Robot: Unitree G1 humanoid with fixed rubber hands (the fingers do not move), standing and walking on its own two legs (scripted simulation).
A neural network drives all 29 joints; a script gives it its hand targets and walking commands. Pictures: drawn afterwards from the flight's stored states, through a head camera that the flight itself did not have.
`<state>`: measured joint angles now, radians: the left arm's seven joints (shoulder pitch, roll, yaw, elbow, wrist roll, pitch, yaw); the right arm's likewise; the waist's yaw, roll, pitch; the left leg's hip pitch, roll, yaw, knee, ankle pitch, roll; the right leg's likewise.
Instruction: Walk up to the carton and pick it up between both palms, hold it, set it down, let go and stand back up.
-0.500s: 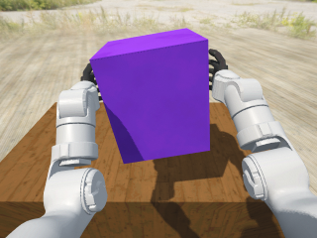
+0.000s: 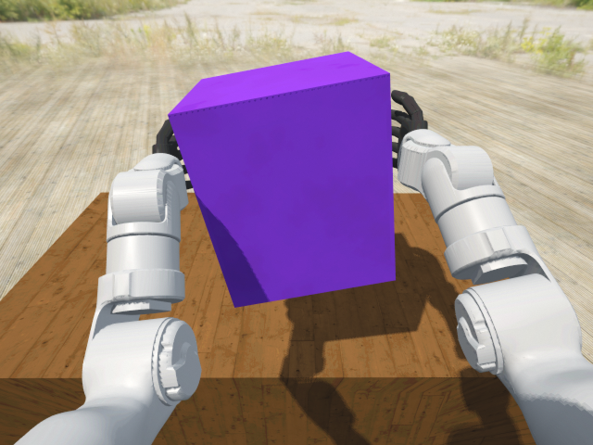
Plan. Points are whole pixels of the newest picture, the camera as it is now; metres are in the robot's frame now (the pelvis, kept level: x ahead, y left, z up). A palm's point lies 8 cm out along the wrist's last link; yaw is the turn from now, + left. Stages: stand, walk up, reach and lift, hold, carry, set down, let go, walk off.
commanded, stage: hold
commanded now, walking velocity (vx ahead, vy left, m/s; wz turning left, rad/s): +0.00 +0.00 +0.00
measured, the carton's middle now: (293, 174) +0.39 -0.01 +0.26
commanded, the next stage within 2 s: none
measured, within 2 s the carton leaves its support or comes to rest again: neither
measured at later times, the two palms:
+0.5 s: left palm (170, 171) +0.37 +0.14 +0.28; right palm (409, 153) +0.37 -0.16 +0.30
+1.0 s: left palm (168, 168) +0.37 +0.14 +0.29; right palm (410, 144) +0.37 -0.16 +0.31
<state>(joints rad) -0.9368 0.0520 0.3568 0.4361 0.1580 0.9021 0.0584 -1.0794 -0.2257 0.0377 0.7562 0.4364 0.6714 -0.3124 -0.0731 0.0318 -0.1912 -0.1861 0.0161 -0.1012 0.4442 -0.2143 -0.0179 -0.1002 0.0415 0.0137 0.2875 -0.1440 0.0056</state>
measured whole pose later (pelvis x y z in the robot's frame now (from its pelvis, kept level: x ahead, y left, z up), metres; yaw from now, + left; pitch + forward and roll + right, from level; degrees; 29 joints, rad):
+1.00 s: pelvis +0.00 +0.00 +0.00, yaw +0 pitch -2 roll -2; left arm -0.97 0.06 0.37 0.50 0.16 0.88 0.06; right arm -1.11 -0.23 0.03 0.81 0.43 0.68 -0.31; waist -0.07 0.03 -0.20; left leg -0.20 0.01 -0.11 0.44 -0.21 -0.02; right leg -0.11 0.04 0.02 0.29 -0.14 0.00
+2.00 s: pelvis +0.00 +0.00 +0.00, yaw +0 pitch -2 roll -2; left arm -0.98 0.06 0.37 0.52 0.16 0.88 0.06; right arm -1.11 -0.23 0.03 0.81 0.43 0.69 -0.31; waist -0.07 0.03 -0.21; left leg -0.20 0.01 -0.11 0.44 -0.21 -0.02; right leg -0.12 0.05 0.03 0.29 -0.15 0.00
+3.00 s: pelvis +0.00 +0.00 +0.00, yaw +0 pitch -2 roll -2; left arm -0.96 0.06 0.36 0.51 0.16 0.88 0.07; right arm -1.11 -0.23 0.02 0.81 0.43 0.69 -0.30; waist -0.08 0.03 -0.22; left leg -0.21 0.01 -0.11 0.44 -0.21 -0.02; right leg -0.12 0.05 0.04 0.29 -0.14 0.01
